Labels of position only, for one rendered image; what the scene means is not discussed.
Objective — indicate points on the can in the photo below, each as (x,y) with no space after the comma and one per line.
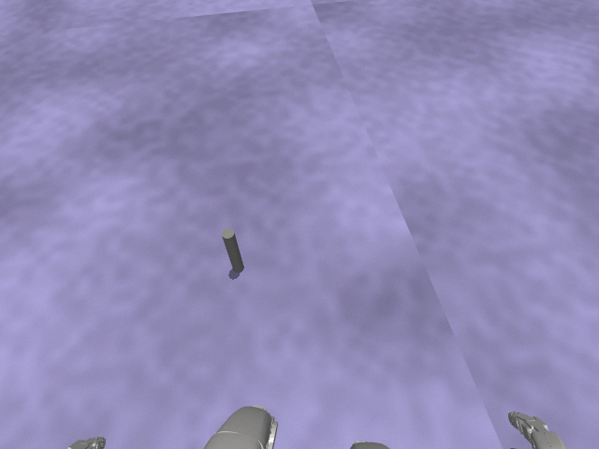
(233,249)

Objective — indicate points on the right robot hand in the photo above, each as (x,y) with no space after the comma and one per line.
(535,431)

